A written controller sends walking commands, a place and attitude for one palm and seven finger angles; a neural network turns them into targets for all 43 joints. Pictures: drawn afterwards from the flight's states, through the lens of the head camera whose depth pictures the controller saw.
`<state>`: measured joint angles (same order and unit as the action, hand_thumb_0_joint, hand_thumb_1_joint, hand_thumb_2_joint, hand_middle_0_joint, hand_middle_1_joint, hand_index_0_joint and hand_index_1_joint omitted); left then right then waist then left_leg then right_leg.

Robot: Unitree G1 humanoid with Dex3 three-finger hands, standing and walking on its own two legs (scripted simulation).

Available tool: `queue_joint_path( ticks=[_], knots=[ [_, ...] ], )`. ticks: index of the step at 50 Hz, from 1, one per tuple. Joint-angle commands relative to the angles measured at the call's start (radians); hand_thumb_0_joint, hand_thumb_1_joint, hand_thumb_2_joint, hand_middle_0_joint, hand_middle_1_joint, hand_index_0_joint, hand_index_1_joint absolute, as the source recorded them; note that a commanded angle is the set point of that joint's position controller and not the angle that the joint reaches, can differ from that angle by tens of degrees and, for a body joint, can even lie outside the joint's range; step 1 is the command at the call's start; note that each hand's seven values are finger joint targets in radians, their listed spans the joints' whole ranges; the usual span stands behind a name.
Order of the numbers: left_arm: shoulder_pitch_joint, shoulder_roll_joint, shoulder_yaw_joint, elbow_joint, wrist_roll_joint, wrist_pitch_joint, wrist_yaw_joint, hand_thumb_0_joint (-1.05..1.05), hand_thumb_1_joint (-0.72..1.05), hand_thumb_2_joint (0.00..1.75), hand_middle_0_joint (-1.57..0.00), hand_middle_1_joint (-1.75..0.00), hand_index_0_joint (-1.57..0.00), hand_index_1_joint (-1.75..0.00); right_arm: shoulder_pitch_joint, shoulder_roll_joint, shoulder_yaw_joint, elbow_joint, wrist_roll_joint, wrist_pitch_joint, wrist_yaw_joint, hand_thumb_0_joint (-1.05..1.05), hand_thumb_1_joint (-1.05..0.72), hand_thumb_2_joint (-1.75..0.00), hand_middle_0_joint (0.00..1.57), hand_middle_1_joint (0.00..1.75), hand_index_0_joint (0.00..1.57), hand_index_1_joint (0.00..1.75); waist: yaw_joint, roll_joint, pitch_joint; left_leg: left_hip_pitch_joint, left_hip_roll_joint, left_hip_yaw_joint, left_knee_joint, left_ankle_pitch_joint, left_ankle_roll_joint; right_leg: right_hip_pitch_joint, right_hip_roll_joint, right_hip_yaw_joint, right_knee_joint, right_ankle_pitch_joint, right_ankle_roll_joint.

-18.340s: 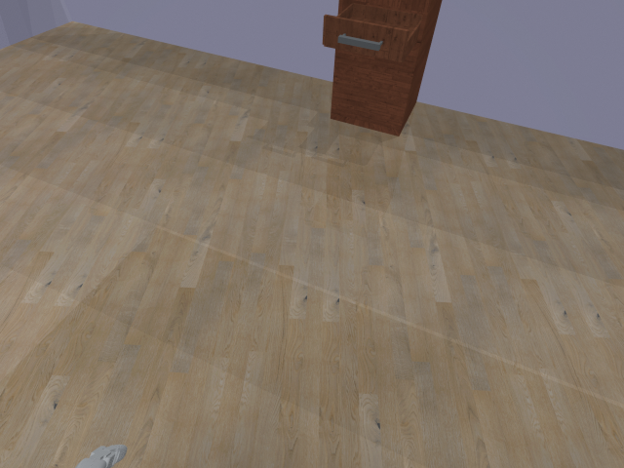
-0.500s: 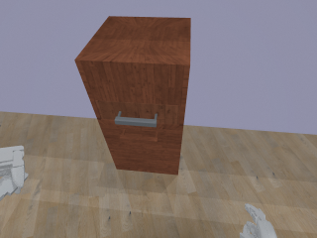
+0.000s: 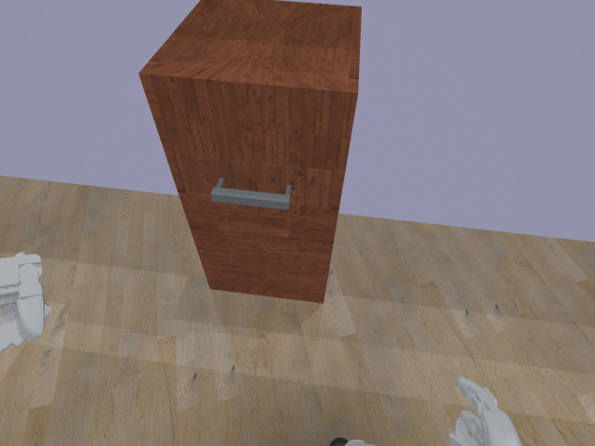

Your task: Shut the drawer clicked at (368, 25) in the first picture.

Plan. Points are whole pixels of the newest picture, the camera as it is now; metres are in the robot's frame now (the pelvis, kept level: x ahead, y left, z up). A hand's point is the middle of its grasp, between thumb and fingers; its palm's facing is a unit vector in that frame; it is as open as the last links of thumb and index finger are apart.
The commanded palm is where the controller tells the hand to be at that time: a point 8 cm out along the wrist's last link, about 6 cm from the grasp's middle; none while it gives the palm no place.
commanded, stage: step back with the hand held close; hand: left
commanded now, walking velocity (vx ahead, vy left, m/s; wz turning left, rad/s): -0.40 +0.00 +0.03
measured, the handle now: (252, 191) +0.69 +0.14 -0.16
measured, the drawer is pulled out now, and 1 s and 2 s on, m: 0.00 0.00 0.00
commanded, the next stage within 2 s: stop stepping back and stand still in 0.98 s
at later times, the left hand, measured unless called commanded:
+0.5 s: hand (37, 338) +0.18 +0.23 +0.18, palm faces +0.36 -0.79 -0.50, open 3.2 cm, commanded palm +0.09 +0.28 +0.19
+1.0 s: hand out of the picture +0.07 +0.26 +0.19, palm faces +0.45 -0.72 -0.53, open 3.2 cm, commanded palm -0.01 +0.29 +0.19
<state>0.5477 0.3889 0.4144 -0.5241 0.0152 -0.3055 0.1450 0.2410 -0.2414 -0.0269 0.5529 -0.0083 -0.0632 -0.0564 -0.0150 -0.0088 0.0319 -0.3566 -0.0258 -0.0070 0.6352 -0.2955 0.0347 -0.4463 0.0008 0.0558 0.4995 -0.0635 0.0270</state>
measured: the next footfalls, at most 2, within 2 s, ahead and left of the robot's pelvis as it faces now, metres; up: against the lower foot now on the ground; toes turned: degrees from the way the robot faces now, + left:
right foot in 0.56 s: +0.05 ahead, -0.13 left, +0.00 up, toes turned +11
right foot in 1.02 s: -0.17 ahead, -0.13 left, +0.00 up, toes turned -8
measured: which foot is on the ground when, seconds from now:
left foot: down 0.00-1.00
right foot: down 0.00-0.48, up 0.50-0.54, down 0.56-0.84, up 0.86-1.00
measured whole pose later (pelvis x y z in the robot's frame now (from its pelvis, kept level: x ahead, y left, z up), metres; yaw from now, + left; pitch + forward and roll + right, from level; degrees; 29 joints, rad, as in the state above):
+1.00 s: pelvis -0.10 -0.01 +0.00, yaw +8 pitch +3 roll -3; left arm 0.56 0.45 0.47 -0.57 0.00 -0.33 0.11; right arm 0.21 -0.18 -0.02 0.55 -0.02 -0.12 -0.05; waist -0.04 0.00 -0.03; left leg -0.57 0.07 0.06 0.57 -0.16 0.04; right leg -0.25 0.11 0.04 0.71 -0.39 0.00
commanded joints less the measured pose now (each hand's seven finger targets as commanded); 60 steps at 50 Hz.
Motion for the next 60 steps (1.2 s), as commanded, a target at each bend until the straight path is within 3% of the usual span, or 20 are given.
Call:
queue_joint_path(
  ticks=[1, 8, 11, 18, 21, 25, 28, 32, 35, 39, 44, 46, 49, 51, 52, 54, 55, 56, 58, 60],
  knots=[
    [0.018, 0.168, 0.122, -0.195, -0.012, -0.063, 0.018, 0.0, 0.9, 0.9, -1.4, -1.6, -1.4, -1.6, -0.092, -0.118, -0.054, -0.152, 0.004, -0.055, -0.007, 0.0, -0.9, -0.9, 0.2, 0.3, 0.2, 0.3, -0.001, 0.01, -0.123, -0.281, 0.053, -0.062, -0.224, -0.257, 0.054, 0.325, -0.052, 0.088, -0.049, -0.12, -0.027],
    [0.006, 0.189, 0.166, -0.249, 0.01, -0.071, 0.022, 0.0, 0.9, 0.9, -1.4, -1.6, -1.4, -1.6, -0.123, -0.129, -0.054, -0.17, 0.012, -0.077, -0.022, 0.0, -0.9, -0.9, 0.2, 0.3, 0.2, 0.3, 0.015, 0.149, -0.144, -0.594, 0.164, -0.15, -0.369, -0.375, 0.114, 0.611, 0.042, 0.018, 0.279, 0.144, 0.012],
    [-0.007, 0.181, 0.161, -0.254, 0.014, -0.069, 0.015, 0.0, 0.9, 0.9, -1.4, -1.6, -1.4, -1.6, -0.107, -0.131, -0.057, -0.165, 0.007, -0.084, -0.024, 0.0, -0.9, -0.9, 0.2, 0.3, 0.2, 0.3, 0.01, 0.098, -0.12, -0.603, 0.133, -0.115, -0.295, -0.396, 0.104, 0.576, 0.02, 0.075, 0.272, 0.178, -0.003],
    [-0.038, 0.192, 0.134, -0.232, -0.024, -0.055, 0.011, 0.0, 0.9, 0.9, -1.4, -1.6, -1.4, -1.6, -0.067, -0.096, -0.064, -0.113, -0.012, -0.043, 0.007, 0.0, -0.9, -0.9, 0.2, 0.3, 0.2, 0.3, -0.019, -0.143, -0.138, -0.086, -0.007, -0.012, 0.032, -0.17, 0.007, 0.052, -0.191, 0.262, -0.215, -0.259, -0.107],
    [0.03, 0.179, 0.131, -0.218, -0.036, -0.063, 0.016, 0.0, 0.9, 0.9, -1.4, -1.6, -1.4, -1.6, -0.086, -0.095, -0.057, -0.117, -0.004, -0.026, 0.002, 0.0, -0.9, -0.9, 0.2, 0.3, 0.2, 0.3, -0.022, -0.073, -0.169, -0.061, 0.024, -0.056, -0.116, -0.149, 0.025, 0.066, -0.111, 0.116, -0.135, -0.246, -0.056],
    [0.034, 0.172, 0.171, -0.265, 0.006, -0.08, 0.017, 0.0, 0.9, 0.9, -1.4, -1.6, -1.4, -1.6, -0.14, -0.123, -0.06, -0.166, 0.009, -0.055, -0.021, 0.0, -0.9, -0.9, 0.2, 0.3, 0.2, 0.3, 0.0, 0.269, -0.177, -0.555, 0.271, -0.265, -0.442, -0.417, 0.146, 0.512, 0.093, -0.031, 0.402, -0.016, 0.024],
    [0.011, 0.19, 0.191, -0.275, 0.017, -0.072, 0.009, 0.0, 0.9, 0.9, -1.4, -1.6, -1.4, -1.6, -0.135, -0.127, -0.076, -0.176, 0.014, -0.084, -0.023, 0.0, -0.9, -0.9, 0.2, 0.3, 0.2, 0.3, 0.011, 0.153, -0.154, -0.639, 0.25, -0.187, -0.346, -0.421, 0.138, 0.585, 0.09, 0.03, 0.373, -0.057, 0.015],
    [0.033, 0.187, 0.123, -0.235, -0.027, -0.072, 0.0, 0.0, 0.9, 0.9, -1.4, -1.6, -1.4, -1.6, -0.105, -0.091, -0.064, -0.102, -0.012, -0.086, -0.006, 0.0, -0.9, -0.9, 0.2, 0.3, 0.2, 0.3, -0.025, -0.063, -0.103, -0.094, 0.03, 0.002, 0.005, -0.04, -0.014, 0.043, -0.171, 0.284, -0.098, 0.126, -0.112],
    [-0.003, 0.199, 0.102, -0.269, -0.026, -0.084, 0.0, 0.0, 0.9, 0.9, -1.4, -1.6, -1.4, -1.6, -0.088, -0.086, -0.062, -0.068, -0.011, -0.084, -0.009, 0.0, -0.9, -0.9, 0.2, 0.3, 0.2, 0.3, -0.038, -0.05, -0.263, 0.168, 0.027, 0.032, -0.013, 0.359, -0.029, 0.052, -0.137, 0.162, -0.062, 0.41, -0.07],
    [0.077, 0.214, 0.146, -0.255, -0.04, -0.083, -0.006, 0.0, 0.9, 0.9, -1.4, -1.6, -1.4, -1.6, -0.121, -0.084, -0.064, -0.102, 0.005, -0.072, -0.021, 0.0, -0.9, -0.9, 0.2, 0.3, 0.2, 0.3, -0.013, 0.047, -0.259, 0.142, 0.113, -0.027, -0.174, 0.279, 0.016, 0.083, 0.0, 0.048, -0.009, 0.056, -0.018],
    [0.043, 0.179, 0.175, -0.25, -0.013, -0.088, -0.016, 0.0, 0.9, 0.9, -1.4, -1.6, -1.4, -1.6, -0.164, -0.119, -0.063, -0.141, -0.008, -0.097, -0.023, 0.0, -0.9, -0.9, 0.2, 0.3, 0.2, 0.3, 0.011, 0.273, -0.117, -0.498, 0.35, -0.243, -0.532, -0.492, 0.146, 0.469, 0.126, -0.019, 0.428, -0.223, 0.013],
    [0.04, 0.158, 0.164, -0.233, -0.008, -0.078, -0.02, 0.0, 0.9, 0.9, -1.4, -1.6, -1.4, -1.6, -0.15, -0.115, -0.064, -0.132, -0.011, -0.102, -0.017, 0.0, -0.9, -0.9, 0.2, 0.3, 0.2, 0.3, 0.018, 0.221, -0.091, -0.532, 0.342, -0.195, -0.468, -0.467, 0.135, 0.49, 0.117, -0.015, 0.416, -0.277, 0.001],
    [0.07, 0.15, 0.133, -0.228, -0.041, -0.063, -0.025, 0.0, 0.9, 0.9, -1.4, -1.6, -1.4, -1.6, -0.152, -0.097, -0.067, -0.124, -0.01, -0.109, -0.005, 0.0, -0.9, -0.9, 0.2, 0.3, 0.2, 0.3, 0.02, 0.136, -0.066, -0.204, 0.23, -0.058, -0.258, -0.283, 0.03, 0.197, 0.041, 0.029, 0.016, -0.388, -0.061],
    [0.027, 0.205, 0.135, -0.262, -0.059, -0.079, -0.007, 0.0, 0.9, 0.9, -1.4, -1.6, -1.4, -1.6, -0.137, -0.066, -0.066, -0.081, -0.013, -0.101, 0.008, 0.0, -0.9, -0.9, 0.2, 0.3, 0.2, 0.3, -0.012, -0.046, -0.099, 0.146, 0.093, 0.056, 0.118, -0.023, -0.061, -0.183, -0.208, 0.369, -0.254, -0.26, -0.179],
    [-0.019, 0.245, 0.147, -0.273, -0.039, -0.095, 0.013, 0.0, 0.9, 0.9, -1.4, -1.6, -1.4, -1.6, -0.121, -0.044, -0.052, -0.058, -0.022, -0.088, 0.013, 0.0, -0.9, -0.9, 0.2, 0.3, 0.2, 0.3, -0.012, -0.128, -0.119, 0.149, 0.077, 0.046, 0.218, 0.017, -0.058, -0.175, -0.305, 0.425, -0.285, 0.038, -0.191],
    [-0.064, 0.189, 0.09, -0.266, -0.016, -0.091, 0.009, 0.0, 0.9, 0.9, -1.4, -1.6, -1.4, -1.6, -0.093, -0.037, -0.04, -0.056, -0.004, -0.082, 0.003, 0.0, -0.9, -0.9, 0.2, 0.3, 0.2, 0.3, -0.024, -0.244, -0.264, 0.1, 0.004, 0.117, 0.1, 0.133, -0.052, 0.139, -0.181, 0.225, -0.084, 0.889, -0.038],
    [-0.074, 0.194, 0.082, -0.281, -0.033, -0.068, 0.002, 0.0, 0.9, 0.9, -1.4, -1.6, -1.4, -1.6, -0.097, -0.056, -0.046, -0.093, 0.016, -0.09, -0.013, 0.0, -0.9, -0.9, 0.2, 0.3, 0.2, 0.3, -0.024, -0.268, -0.274, 0.177, 0.014, 0.108, 0.033, 0.204, -0.033, 0.165, -0.144, 0.173, -0.022, 0.891, 0.003],
    [-0.062, 0.188, 0.082, -0.27, -0.038, -0.049, -0.005, 0.0, 0.9, 0.9, -1.4, -1.6, -1.4, -1.6, -0.094, -0.068, -0.043, -0.097, 0.017, -0.095, -0.023, 0.0, -0.9, -0.9, 0.2, 0.3, 0.2, 0.3, -0.025, -0.211, -0.26, 0.293, 0.04, 0.099, -0.063, 0.31, -0.012, 0.088, -0.107, 0.126, 0.007, 0.671, 0.013],
    [-0.05, 0.173, 0.062, -0.277, -0.036, -0.03, -0.009, 0.0, 0.9, 0.9, -1.4, -1.6, -1.4, -1.6, -0.128, -0.103, -0.034, -0.104, 0.012, -0.111, -0.034, 0.0, -0.9, -0.9, 0.2, 0.3, 0.2, 0.3, 0.007, 0.155, -0.233, 0.408, 0.177, -0.014, -0.209, 0.469, 0.021, -0.023, -0.006, 0.06, 0.092, -0.039, -0.002],
    [-0.019, 0.138, 0.045, -0.196, -0.037, -0.015, 0.005, 0.0, 0.9, 0.9, -1.4, -1.6, -1.4, -1.6, -0.11, -0.107, -0.022, -0.092, 0.003, -0.135, -0.03, 0.0, -0.9, -0.9, 0.2, 0.3, 0.2, 0.3, 0.02, 0.229, -0.168, 0.235, 0.279, -0.116, -0.36, 0.138, 0.055, 0.037, 0.026, 0.017, 0.17, -0.424, -0.016]
  ],
)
